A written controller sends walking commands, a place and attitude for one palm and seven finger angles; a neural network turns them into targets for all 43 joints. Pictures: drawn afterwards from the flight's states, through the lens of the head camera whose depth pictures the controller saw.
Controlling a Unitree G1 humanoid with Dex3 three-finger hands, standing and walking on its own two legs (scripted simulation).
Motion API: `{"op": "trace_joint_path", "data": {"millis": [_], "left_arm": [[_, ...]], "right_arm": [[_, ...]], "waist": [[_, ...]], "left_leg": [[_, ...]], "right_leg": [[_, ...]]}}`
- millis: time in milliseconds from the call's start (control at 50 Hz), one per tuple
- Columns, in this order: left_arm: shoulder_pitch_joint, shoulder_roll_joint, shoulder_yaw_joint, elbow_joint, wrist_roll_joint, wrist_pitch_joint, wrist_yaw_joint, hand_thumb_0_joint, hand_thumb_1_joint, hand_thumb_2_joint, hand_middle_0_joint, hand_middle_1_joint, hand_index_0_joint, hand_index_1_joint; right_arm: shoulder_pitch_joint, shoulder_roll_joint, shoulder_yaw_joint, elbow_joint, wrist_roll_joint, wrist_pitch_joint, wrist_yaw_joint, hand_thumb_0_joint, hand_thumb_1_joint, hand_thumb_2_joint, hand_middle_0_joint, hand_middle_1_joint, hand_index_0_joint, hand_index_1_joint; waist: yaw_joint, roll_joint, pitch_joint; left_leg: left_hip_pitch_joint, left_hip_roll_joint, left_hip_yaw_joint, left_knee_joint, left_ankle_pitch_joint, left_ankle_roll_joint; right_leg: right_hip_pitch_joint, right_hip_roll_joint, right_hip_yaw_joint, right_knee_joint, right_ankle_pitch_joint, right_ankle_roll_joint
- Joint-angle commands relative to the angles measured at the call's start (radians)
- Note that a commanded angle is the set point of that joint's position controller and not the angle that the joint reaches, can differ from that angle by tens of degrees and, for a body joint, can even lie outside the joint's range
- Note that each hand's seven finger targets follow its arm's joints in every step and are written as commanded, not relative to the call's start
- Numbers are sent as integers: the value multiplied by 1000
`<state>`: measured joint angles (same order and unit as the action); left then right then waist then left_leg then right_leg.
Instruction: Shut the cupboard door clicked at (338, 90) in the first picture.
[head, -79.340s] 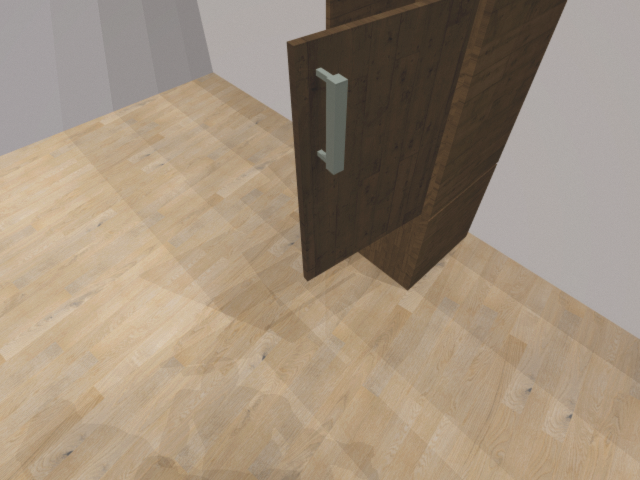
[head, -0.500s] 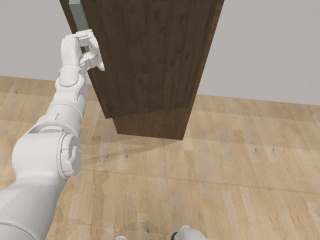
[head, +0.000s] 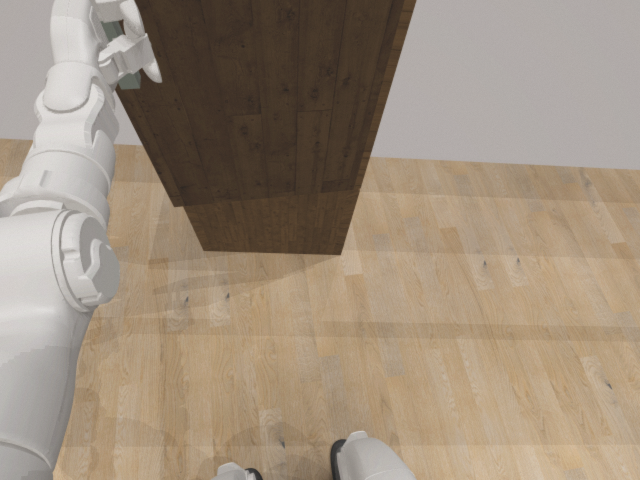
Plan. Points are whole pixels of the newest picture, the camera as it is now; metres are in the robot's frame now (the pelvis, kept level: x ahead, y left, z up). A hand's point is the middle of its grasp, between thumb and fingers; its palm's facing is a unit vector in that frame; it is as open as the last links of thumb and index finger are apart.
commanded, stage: push the door shut along its arc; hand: left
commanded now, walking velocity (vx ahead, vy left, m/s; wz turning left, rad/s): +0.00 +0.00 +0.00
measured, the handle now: (104, 9) +0.65 +0.13 +0.15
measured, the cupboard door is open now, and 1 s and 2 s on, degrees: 9 3 3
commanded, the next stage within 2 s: pull the fist back off the door in 0.32 s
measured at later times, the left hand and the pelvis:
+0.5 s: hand (149, 13) +0.62 +0.08 +0.16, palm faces -0.02 -0.99 +0.11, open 3.1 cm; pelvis -0.01 +0.00 -0.01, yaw +0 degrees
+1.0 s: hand (160, 41) +0.59 +0.07 +0.16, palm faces +0.08 -1.00 -0.04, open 3.1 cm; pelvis +0.02 +0.00 +0.00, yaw -1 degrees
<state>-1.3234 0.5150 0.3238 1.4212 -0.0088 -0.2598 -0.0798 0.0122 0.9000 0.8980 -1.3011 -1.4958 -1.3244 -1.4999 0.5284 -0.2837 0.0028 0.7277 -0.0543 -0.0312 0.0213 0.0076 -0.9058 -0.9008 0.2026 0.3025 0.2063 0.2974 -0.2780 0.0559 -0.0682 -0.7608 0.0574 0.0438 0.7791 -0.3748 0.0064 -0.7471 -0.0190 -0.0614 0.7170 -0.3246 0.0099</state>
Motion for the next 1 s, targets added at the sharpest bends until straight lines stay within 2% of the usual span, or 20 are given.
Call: {"op": "trace_joint_path", "data": {"millis": [0, 80, 140, 260, 320, 400, 420, 440, 460, 480, 520, 560, 580, 700, 760, 820, 860, 920, 940, 980], "left_arm": [[-618, 180, -4, -259, 10, -75, -31, 0, 900, 900, -1300, -1500, -1300, -1500], [-659, 181, -19, -185, 12, -50, -54, 0, 900, 900, -1300, -1500, -1300, -1500], [-697, 232, 5, -170, 15, -43, -60, 0, 900, 900, -1300, -1500, -1300, -1500], [-779, 208, -33, -155, 20, -46, -88, 0, 900, 900, -1300, -1500, -1300, -1500], [-793, 258, -21, -125, 29, -34, -104, 0, 900, 900, -1300, -1500, -1300, -1500], [-824, 256, -36, -110, 41, -22, -116, 0, 900, 900, -1300, -1500, -1300, -1500], [-861, 253, 149, -135, -34, 2, 75, 0, 900, 900, -1300, -1500, -1300, -1500], [-813, 233, 135, -135, 0, 4, 177, 0, 900, 900, -1300, -1500, -1300, -1500], [-782, 170, 109, -126, 11, 11, 233, 0, 900, 900, -1300, -1500, -1300, -1500], [-767, 178, 116, -125, 48, 8, 278, 0, 900, 900, -1300, -1500, -1300, -1500], [-746, 205, 74, -155, 164, -3, 324, 0, 900, 900, -1300, -1500, -1300, -1500], [-718, 235, 62, -215, 220, -23, 323, 0, 900, 900, -1300, -1500, -1300, -1500], [-710, 242, 59, -241, 221, -27, 309, 0, 900, 900, -1300, -1500, -1300, -1500], [-638, 183, 80, -296, 87, 4, 200, 0, 900, 900, -1300, -1500, -1300, -1500], [-620, 150, 83, -373, 59, -37, 207, 0, 900, 900, -1300, -1500, -1300, -1500], [-501, 118, 80, -315, 60, -65, 223, 0, 900, 900, -1300, -1500, -1300, -1500], [-422, 100, 71, -298, 73, -71, 229, 0, 900, 900, -1300, -1500, -1300, -1500], [-320, -23, -16, -294, 74, -53, 218, 0, 900, 900, -1300, -1500, -1300, -1500], [-308, -62, -38, -292, 62, -45, 214, 0, 900, 900, -1300, -1500, -1300, -1500], [-318, -88, -41, -342, 30, -38, 211, 0, 900, 900, -1300, -1500, -1300, -1500]], "right_arm": [[223, -191, -66, -23, -2, -11, -10, 0, -900, -900, 200, 300, 200, 300], [236, -198, -62, -14, 0, -8, -16, 0, -900, -900, 200, 300, 200, 300], [248, -209, -58, -15, -4, -11, -24, 0, -900, -900, 200, 300, 200, 300], [259, -214, -55, -5, -10, -22, -30, 0, -900, -900, 200, 300, 200, 300], [265, -220, -48, -6, -11, -23, -36, 0, -900, -900, 200, 300, 200, 300], [275, -223, -43, -2, -13, -27, -40, 0, -900, -900, 200, 300, 200, 300], [279, -190, -27, -30, -28, -34, -27, 0, -900, -900, 200, 300, 200, 300], [292, -189, -30, -25, -41, -40, -10, 0, -900, -900, 200, 300, 200, 300], [284, -183, -36, -30, -47, -42, 8, 0, -900, -900, 200, 300, 200, 300], [302, -191, -41, -23, -64, -41, 25, 0, -900, -900, 200, 300, 200, 300], [323, -199, -51, -22, -78, -29, 52, 0, -900, -900, 200, 300, 200, 300], [325, -202, -62, -30, -80, -19, 64, 0, -900, -900, 200, 300, 200, 300], [325, -199, -68, -38, -75, -12, 66, 0, -900, -900, 200, 300, 200, 300], [303, -187, -80, -58, -37, 12, 47, 0, -900, -900, 200, 300, 200, 300], [296, -175, -83, -52, -36, 2, 49, 0, -900, -900, 200, 300, 200, 300], [284, -167, -83, -43, -37, -5, 56, 0, -900, -900, 200, 300, 200, 300], [272, -164, -84, -49, -35, -4, 59, 0, -900, -900, 200, 300, 200, 300], [243, -154, -91, -59, -25, 0, 66, 0, -900, -900, 200, 300, 200, 300], [242, -153, -93, -60, -22, 3, 65, 0, -900, -900, 200, 300, 200, 300], [219, -152, -99, -67, -14, 7, 63, 0, -900, -900, 200, 300, 200, 300]], "waist": [[-45, 138, -544], [-81, 101, -475], [-97, 90, -475], [-138, 148, -502], [-144, 134, -500], [-158, 177, -516], [-110, 202, -550], [-100, 184, -580], [-101, 195, -571], [-109, 150, -561], [-109, 175, -563], [-87, 200, -627], [-75, 203, -656], [-33, 138, -668], [-24, 158, -654], [-14, 65, -546], [9, 60, -521], [26, 62, -485], [19, 51, -467], [33, 48, -474]], "left_leg": [[432, -38, -104, -7, 512, 7], [380, -37, -106, -7, 448, 13], [352, -40, -105, -2, 410, 21], [388, -31, -121, 31, 433, 17], [331, -33, -118, 41, 392, 21], [340, -28, -120, 63, 393, 21], [275, -25, -117, 65, 380, 17], [280, -23, -129, 58, 390, 9], [288, -18, -134, 57, 410, 1], [281, -14, -137, 69, 428, 2], [283, -14, -123, 75, 466, 6], [321, -19, -109, 82, 533, 8], [337, -22, -104, 78, 553, 7], [355, -34, -76, 14, 529, 9], [407, -30, -77, 6, 560, 5], [341, -31, -65, -13, 517, 9], [334, -37, -52, -22, 534, 9], [370, -35, -45, -30, 575, 5], [389, -31, -48, -34, 599, 6], [411, -34, -48, -45, 597, 2]], "right_leg": [[138, 59, 28, -41, 428, -20], [107, 61, 25, -49, 390, -17], [105, 60, 29, -52, 368, -19], [18, 62, 24, -36, 346, -17], [28, 61, 23, -28, 325, -18], [-22, 64, 18, -17, 304, -18], [15, 69, 20, -37, 301, -11], [27, 70, 10, -17, 297, -7], [-1, 66, 1, -10, 293, -7], [-13, 65, -7, -5, 292, -4], [-20, 61, -5, 6, 302, -9], [15, 61, 3, 14, 361, -18], [53, 62, 7, 13, 395, -21], [224, 77, 13, -34, 501, -20], [209, 82, 11, -46, 511, -18], [229, 82, 8, -55, 498, -14], [249, 78, 9, -54, 524, -17], [228, 76, 2, -61, 521, -19], [224, 75, 0, -67, 524, -18], [240, 78, 1, -72, 525, -16]]}}
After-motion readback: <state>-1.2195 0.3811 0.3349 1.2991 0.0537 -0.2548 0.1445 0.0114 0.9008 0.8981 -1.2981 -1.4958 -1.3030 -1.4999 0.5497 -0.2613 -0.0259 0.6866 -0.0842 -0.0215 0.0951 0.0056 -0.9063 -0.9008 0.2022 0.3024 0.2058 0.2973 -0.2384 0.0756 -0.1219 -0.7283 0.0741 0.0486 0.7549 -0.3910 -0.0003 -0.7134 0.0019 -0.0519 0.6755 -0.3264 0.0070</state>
